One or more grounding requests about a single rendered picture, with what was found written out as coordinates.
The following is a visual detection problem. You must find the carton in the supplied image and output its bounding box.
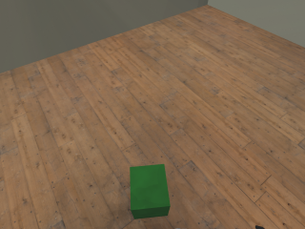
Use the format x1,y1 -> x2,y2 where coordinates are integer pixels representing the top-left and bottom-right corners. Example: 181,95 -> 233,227
130,164 -> 171,219

